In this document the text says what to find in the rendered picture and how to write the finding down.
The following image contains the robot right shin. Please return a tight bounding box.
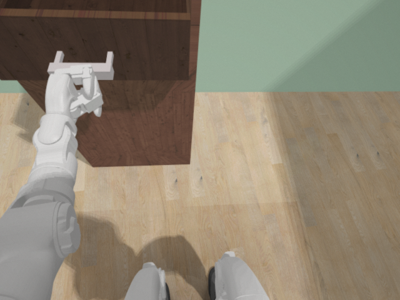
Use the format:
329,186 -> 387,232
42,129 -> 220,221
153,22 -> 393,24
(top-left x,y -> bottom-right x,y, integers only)
215,251 -> 235,300

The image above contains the robot left forearm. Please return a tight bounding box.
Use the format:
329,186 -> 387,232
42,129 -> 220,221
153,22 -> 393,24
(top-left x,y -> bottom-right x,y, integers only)
0,113 -> 78,222

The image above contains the cabinet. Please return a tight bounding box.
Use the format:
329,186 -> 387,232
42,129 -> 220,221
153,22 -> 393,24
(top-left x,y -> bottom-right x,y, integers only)
0,0 -> 201,168

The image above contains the robot left hand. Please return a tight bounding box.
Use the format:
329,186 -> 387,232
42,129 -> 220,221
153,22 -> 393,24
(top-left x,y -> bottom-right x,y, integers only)
45,64 -> 104,123

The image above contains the drawer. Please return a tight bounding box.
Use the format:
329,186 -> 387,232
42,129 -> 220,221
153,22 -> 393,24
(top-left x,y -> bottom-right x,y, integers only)
0,0 -> 191,80

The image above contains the handle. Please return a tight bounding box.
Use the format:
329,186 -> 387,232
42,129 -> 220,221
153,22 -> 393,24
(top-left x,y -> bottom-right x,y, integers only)
47,51 -> 114,80

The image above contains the robot left upper arm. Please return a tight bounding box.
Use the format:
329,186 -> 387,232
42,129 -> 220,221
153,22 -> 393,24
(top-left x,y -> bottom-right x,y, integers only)
0,201 -> 81,300

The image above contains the left robot thigh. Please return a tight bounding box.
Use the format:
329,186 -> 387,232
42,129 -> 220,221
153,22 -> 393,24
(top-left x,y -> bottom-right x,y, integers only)
124,267 -> 166,300

